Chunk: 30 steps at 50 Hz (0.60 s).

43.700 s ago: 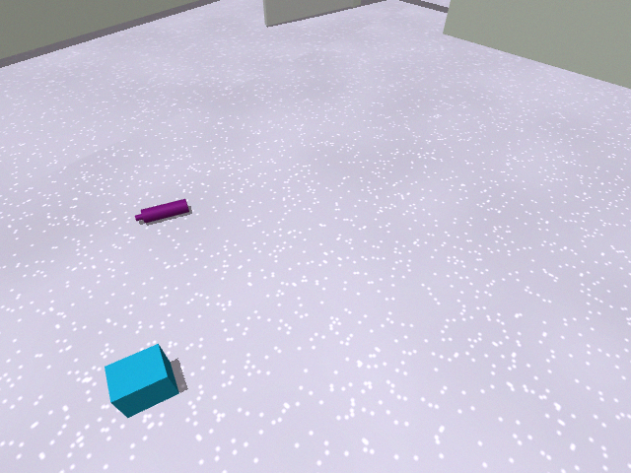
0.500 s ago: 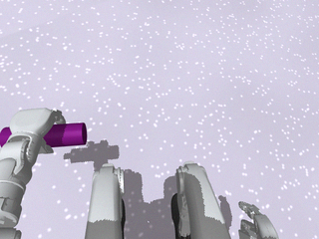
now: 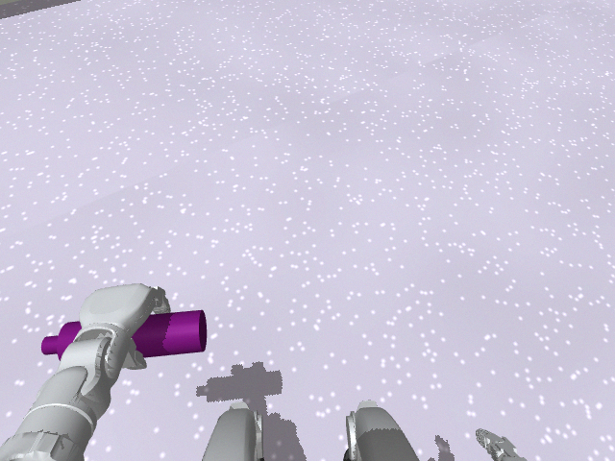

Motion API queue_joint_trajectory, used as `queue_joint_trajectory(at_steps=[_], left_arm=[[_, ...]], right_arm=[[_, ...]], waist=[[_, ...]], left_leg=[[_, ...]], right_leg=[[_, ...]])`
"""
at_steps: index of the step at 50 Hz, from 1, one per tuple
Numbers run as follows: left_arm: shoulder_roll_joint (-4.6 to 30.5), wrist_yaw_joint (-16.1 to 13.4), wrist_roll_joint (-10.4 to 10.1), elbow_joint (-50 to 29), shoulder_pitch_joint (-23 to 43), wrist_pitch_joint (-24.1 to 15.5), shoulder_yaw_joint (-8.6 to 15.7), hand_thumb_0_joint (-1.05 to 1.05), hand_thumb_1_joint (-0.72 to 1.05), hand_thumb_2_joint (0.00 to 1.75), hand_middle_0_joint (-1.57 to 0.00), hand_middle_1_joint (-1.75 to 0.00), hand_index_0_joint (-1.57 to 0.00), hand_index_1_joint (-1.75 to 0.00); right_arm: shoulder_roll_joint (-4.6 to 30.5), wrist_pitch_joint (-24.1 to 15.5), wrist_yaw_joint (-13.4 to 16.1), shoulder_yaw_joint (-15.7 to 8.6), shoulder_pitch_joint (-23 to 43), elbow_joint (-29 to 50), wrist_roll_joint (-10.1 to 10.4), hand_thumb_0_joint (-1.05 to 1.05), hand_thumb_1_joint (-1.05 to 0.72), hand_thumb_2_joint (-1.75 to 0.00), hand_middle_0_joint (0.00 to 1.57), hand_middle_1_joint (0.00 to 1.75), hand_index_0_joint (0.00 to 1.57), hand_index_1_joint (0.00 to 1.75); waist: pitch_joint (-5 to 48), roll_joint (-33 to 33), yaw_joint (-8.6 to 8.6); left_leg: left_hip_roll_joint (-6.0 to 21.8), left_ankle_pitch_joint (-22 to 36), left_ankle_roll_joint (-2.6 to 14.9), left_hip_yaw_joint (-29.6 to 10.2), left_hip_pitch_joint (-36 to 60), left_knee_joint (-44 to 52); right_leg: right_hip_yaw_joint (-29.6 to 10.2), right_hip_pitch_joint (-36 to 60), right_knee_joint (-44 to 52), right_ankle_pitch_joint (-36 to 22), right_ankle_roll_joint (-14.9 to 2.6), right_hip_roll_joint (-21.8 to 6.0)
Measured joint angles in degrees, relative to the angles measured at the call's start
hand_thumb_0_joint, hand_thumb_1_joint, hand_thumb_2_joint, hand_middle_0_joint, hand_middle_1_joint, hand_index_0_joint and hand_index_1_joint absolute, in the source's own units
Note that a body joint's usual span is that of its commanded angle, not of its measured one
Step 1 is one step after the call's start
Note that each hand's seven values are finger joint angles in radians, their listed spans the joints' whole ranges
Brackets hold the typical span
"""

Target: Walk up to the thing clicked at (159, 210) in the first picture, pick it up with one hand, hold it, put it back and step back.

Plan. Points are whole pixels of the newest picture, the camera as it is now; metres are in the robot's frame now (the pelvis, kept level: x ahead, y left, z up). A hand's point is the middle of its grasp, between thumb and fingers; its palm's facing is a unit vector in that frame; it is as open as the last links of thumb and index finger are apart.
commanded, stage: lift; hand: left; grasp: from above
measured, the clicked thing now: (126, 337) +0.33 +0.27 -0.12
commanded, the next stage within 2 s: hold in 0.42 s
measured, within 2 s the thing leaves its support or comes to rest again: neither
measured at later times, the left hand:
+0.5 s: hand (136, 297) +0.34 +0.22 +0.00, palm faces -0.46 -0.10 -0.88, open 9.1 cm
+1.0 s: hand (132, 275) +0.36 +0.22 +0.03, palm faces -0.46 -0.08 -0.88, open 9.0 cm
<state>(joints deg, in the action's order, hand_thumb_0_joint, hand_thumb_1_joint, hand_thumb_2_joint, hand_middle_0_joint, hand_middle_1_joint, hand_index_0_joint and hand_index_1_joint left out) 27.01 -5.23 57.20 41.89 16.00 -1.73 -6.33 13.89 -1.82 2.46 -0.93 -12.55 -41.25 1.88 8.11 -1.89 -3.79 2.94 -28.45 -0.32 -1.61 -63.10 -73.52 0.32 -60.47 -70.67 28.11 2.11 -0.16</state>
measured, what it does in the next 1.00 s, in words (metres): rises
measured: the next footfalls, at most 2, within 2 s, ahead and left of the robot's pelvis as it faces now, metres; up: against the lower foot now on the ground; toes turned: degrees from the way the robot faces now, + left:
none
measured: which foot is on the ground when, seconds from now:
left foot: down 0.00-1.00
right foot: down 0.00-1.00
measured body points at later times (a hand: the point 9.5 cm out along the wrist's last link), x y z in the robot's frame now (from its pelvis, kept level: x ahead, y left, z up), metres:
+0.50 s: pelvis +0.04 +0.00 +0.08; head +0.08 +0.00 +0.53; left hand +0.36 +0.22 +0.05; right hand +0.12 -0.27 -0.04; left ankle +0.06 +0.12 -0.62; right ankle +0.06 -0.15 -0.62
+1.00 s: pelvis +0.06 +0.00 +0.10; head +0.08 -0.01 +0.55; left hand +0.38 +0.22 +0.08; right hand +0.16 -0.27 -0.02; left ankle +0.06 +0.12 -0.62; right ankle +0.06 -0.15 -0.62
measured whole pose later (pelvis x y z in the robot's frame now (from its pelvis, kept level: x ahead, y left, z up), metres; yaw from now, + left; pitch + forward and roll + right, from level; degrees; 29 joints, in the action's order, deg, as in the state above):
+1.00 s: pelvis +0.06 +0.00 +0.10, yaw +0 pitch +5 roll +0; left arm 21.0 -4.5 57.2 45.0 16.2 2.1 -11.5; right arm 14.7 0.9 1.6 -2.5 -13.6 -41.5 1.9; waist 2.6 -1.4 -1.9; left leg 2.0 -17.7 -0.6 1.8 -24.0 -36.4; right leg -1.6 -23.3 -35.6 17.7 1.8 -1.2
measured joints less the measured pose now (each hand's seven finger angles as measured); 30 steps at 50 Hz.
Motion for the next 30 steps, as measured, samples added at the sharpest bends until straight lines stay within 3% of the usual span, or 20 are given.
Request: queue_joint_trajectory(at_steps=[10, 30], left_arm=[[-3.49, -3.32, 0.94, 4.60, 1.04, 1.51, -1.99, -0.02, 0.10, 0.41, -0.79, -0.45, -0.81, -0.44], [-6.04, -2.83, -0.04, 5.92, 0.88, 3.34, -4.24, -0.02, 0.11, 0.44, -0.78, -0.43, -0.81, -0.42]], right_arm=[[0.27, -0.39, -0.23, -0.49, -1.65, -2.00, -0.59, 0.00, -0.90, -0.90, 0.21, 0.30, 0.20, 0.30], [0.20, 1.26, -0.54, -0.88, -1.84, -1.47, -0.40, 0.00, -0.89, -0.90, 0.21, 0.30, 0.20, 0.30]], waist=[[-1.81, 0.40, -0.02], [-4.16, 0.51, 0.83]], left_leg=[[-0.05, 3.44, -0.17, 1.01, 13.10, 12.29], [-0.63, 8.58, -0.25, 2.71, 30.30, 29.31]], right_leg=[[-0.46, 12.67, 11.97, -3.49, -0.19, -0.14], [-1.49, 28.92, 27.88, -8.38, -0.25, -0.75]])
